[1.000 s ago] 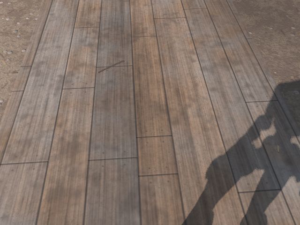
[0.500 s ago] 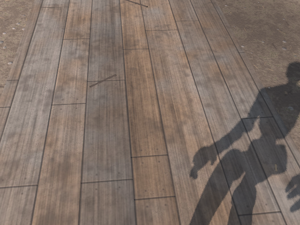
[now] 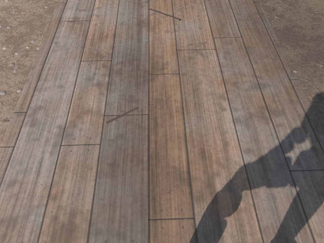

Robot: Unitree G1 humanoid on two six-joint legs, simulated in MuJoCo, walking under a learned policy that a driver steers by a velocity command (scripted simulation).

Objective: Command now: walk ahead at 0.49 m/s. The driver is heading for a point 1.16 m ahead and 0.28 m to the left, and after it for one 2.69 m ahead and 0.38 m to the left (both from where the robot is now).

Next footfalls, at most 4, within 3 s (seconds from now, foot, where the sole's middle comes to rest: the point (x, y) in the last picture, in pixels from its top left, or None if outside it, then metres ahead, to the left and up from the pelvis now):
0.30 left None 0.36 0.15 -0.78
0.86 right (196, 206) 0.68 -0.08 -0.78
1.42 left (140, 154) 0.95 0.18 -0.78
1.90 right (157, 107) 1.28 0.11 -0.78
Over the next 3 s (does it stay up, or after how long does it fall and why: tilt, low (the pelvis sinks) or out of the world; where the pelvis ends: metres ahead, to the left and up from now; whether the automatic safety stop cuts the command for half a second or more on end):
stays up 1.61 0.28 -0.02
